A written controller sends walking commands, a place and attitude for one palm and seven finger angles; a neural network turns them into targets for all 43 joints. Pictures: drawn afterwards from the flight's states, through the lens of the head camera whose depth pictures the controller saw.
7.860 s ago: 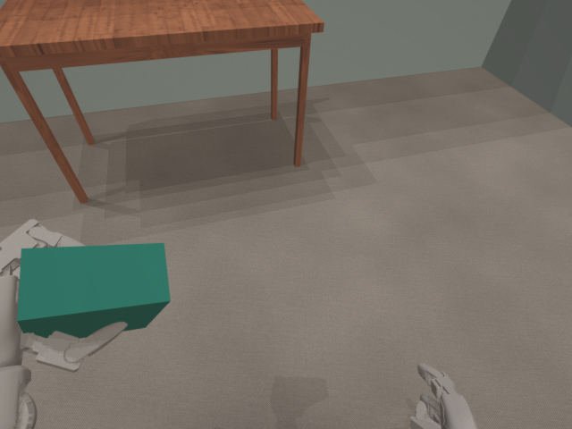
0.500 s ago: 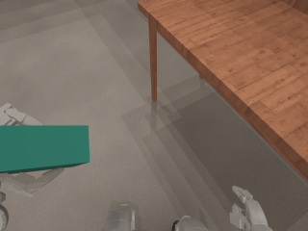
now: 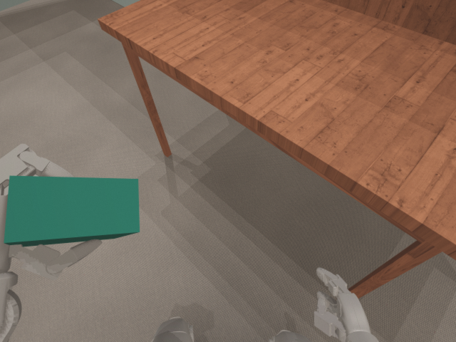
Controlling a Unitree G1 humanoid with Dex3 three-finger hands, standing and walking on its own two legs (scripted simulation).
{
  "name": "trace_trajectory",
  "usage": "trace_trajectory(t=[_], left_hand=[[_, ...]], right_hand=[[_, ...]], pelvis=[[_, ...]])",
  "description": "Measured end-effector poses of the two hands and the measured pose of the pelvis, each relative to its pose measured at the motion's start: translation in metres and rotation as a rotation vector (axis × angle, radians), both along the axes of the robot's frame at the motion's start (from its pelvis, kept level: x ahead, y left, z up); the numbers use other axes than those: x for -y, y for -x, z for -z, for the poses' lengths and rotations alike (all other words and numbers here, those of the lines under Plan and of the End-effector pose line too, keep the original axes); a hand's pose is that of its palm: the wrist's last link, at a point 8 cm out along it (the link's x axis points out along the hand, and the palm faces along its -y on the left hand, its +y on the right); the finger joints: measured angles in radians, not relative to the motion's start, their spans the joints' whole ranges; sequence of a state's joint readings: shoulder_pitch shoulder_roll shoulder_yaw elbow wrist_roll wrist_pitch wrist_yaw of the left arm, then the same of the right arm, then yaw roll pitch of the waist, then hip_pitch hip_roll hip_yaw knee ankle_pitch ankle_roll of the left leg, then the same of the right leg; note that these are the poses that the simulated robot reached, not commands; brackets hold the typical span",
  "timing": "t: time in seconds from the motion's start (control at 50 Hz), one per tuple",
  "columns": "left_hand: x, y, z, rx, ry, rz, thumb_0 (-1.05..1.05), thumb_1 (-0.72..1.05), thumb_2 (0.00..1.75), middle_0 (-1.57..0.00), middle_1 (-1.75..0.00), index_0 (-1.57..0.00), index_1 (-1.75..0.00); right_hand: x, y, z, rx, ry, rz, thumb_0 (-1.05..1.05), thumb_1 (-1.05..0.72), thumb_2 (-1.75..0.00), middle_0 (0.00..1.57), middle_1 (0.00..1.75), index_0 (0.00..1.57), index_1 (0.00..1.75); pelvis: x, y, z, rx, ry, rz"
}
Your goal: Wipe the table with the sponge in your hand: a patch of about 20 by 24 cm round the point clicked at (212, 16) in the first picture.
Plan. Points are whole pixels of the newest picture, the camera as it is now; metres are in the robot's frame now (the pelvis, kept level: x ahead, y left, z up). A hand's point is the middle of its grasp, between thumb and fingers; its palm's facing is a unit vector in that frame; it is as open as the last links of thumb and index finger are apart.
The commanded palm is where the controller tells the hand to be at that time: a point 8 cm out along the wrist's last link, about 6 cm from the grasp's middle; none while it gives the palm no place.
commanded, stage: turn to face it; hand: left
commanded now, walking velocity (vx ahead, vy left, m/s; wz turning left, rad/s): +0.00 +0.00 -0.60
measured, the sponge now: (91, 213) +0.24 +0.19 +0.16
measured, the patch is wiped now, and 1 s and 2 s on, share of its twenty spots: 0.00 0.00 0.00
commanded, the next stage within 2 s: come to a stop and stand still in 1.76 s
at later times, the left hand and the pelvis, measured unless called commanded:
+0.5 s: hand (121, 248) +0.19 +0.12 +0.20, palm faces +0.16 -0.90 -0.41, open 10.4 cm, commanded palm +0.16 +0.18 +0.20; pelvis -0.08 -0.04 +0.02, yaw -16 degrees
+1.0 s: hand (301, 296) +0.16 -0.06 +0.18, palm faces -0.23 -0.82 -0.53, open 10.4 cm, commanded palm +0.12 +0.04 +0.20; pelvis -0.17 -0.10 +0.01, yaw -35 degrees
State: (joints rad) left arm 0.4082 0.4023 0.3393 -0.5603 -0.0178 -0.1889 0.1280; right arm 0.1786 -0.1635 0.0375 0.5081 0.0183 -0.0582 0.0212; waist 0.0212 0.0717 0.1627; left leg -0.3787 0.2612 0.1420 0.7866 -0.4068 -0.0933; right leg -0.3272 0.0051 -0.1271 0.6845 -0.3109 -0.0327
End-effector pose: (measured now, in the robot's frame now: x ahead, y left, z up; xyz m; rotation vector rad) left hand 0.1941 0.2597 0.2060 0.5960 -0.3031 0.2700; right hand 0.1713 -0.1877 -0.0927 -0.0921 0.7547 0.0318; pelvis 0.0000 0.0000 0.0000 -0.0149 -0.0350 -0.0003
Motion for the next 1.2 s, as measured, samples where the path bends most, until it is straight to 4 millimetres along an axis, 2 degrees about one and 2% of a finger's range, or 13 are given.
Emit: trace_trajectory(t=[0.08, 0.18, 0.32, 0.42, 0.52, 0.62, 0.68, 0.76, 0.82, 0.88, 0.98, 1.1, 1.2], left_hand=[[0.031, -0.003, -0.013, -0.036, -0.045, 0.07, -0.01, -0.52, 1.01, -0.7, -1.37, -0.72, -1.36], [0.046, 0.002, -0.022, -0.083, -0.092, 0.088, -0.01, -0.52, 1.01, -0.7, -1.37, -0.72, -1.36], [0.061, 0.02, -0.012, -0.079, 0.008, 0.078, -0.01, -0.52, 1.01, -0.7, -1.37, -0.72, -1.36], [0.077, 0.028, -0.004, -0.051, 0.105, 0.124, -0.01, -0.52, 1.01, -0.7, -1.37, -0.72, -1.36], [0.089, 0.032, -0.006, 0.002, 0.115, 0.219, -0.01, -0.52, 1.01, -0.7, -1.37, -0.72, -1.36], [0.101, 0.032, -0.008, 0.031, 0.057, 0.315, -0.01, -0.52, 1.01, -0.7, -1.37, -0.72, -1.36], [0.11, 0.036, -0.011, 0.015, 0.033, 0.329, -0.01, -0.52, 1.01, -0.7, -1.37, -0.72, -1.36], [0.137, 0.04, -0.007, -0.035, 0.033, 0.347, -0.01, -0.52, 1.01, -0.7, -1.37, -0.72, -1.36], [0.171, 0.038, 0.0, -0.034, 0.009, 0.393, -0.01, -0.52, 1.01, -0.7, -1.37, -0.72, -1.36], [0.209, 0.034, 0.008, -0.019, 0.012, 0.457, -0.01, -0.52, 1.01, -0.7, -1.37, -0.72, -1.36], [0.256, 0.036, 0.006, -0.052, -0.003, 0.612, -0.01, -0.52, 1.01, -0.7, -1.37, -0.72, -1.36], [0.277, 0.051, -0.018, -0.002, -0.083, 0.759, -0.01, -0.52, 1.01, -0.7, -1.37, -0.72, -1.36], [0.273, 0.056, -0.02, 0.064, -0.049, 0.782, -0.01, -0.52, 1.01, -0.7, -1.37, -0.72, -1.36]], right_hand=[[0.046, 0.031, 0.008, -0.091, 0.034, 0.099, 0.01, -0.9, -0.9, 0.2, 0.3, 0.21, 0.3], [0.097, 0.07, 0.0, -0.144, 0.082, 0.229, 0.02, -0.9, -0.9, 0.2, 0.3, 0.2, 0.3], [0.14, 0.108, -0.017, -0.14, 0.145, 0.312, 0.02, -0.91, -0.9, 0.2, 0.3, 0.2, 0.3], [0.149, 0.126, -0.033, -0.107, 0.173, 0.331, 0.01, -0.91, -0.9, 0.2, 0.3, 0.2, 0.3], [0.143, 0.144, -0.044, -0.065, 0.174, 0.344, 0.01, -0.91, -0.9, 0.2, 0.3, 0.2, 0.3], [0.129, 0.173, -0.043, -0.025, 0.142, 0.383, 0.01, -0.9, -0.9, 0.2, 0.3, 0.2, 0.3], [0.121, 0.195, -0.037, -0.018, 0.08, 0.423, 0.01, -0.9, -0.9, 0.2, 0.3, 0.21, 0.3], [0.119, 0.228, -0.021, -0.05, 0.016, 0.473, 0.01, -0.9, -0.9, 0.2, 0.3, 0.21, 0.3], [0.129, 0.256, -0.004, -0.08, -0.006, 0.497, 0.01, -0.9, -0.9, 0.2, 0.3, 0.21, 0.3], [0.15, 0.286, 0.013, -0.133, 0.005, 0.525, 0.01, -0.9, -0.9, 0.2, 0.3, 0.21, 0.3], [0.188, 0.336, 0.003, -0.204, 0.07, 0.655, 0.02, -0.9, -0.9, 0.2, 0.3, 0.21, 0.3], [0.215, 0.379, -0.025, -0.191, 0.157, 0.779, 0.02, -0.91, -0.9, 0.2, 0.3, 0.2, 0.3], [0.215, 0.396, -0.038, -0.155, 0.2, 0.833, 0.01, -0.91, -0.9, 0.2, 0.3, 0.2, 0.3]], pelvis=[[0.016, 0.013, -0.007, -0.015, -0.037, 0.062], [0.03, 0.024, -0.016, -0.027, -0.051, 0.113], [0.043, 0.043, -0.022, -0.03, -0.072, 0.189], [0.046, 0.06, -0.024, -0.042, -0.087, 0.238], [0.044, 0.081, -0.022, -0.068, -0.088, 0.293], [0.042, 0.107, -0.017, -0.035, -0.073, 0.342], [0.047, 0.113, -0.018, -0.028, -0.054, 0.391], [0.059, 0.119, -0.018, -0.031, -0.019, 0.467], [0.078, 0.129, -0.008, -0.027, -0.014, 0.505], [0.091, 0.146, -0.001, -0.02, 0.003, 0.517], [0.096, 0.165, -0.009, -0.034, -0.039, 0.595], [0.098, 0.174, -0.014, -0.053, -0.052, 0.672], [0.095, 0.178, -0.01, -0.04, -0.061, 0.73]])
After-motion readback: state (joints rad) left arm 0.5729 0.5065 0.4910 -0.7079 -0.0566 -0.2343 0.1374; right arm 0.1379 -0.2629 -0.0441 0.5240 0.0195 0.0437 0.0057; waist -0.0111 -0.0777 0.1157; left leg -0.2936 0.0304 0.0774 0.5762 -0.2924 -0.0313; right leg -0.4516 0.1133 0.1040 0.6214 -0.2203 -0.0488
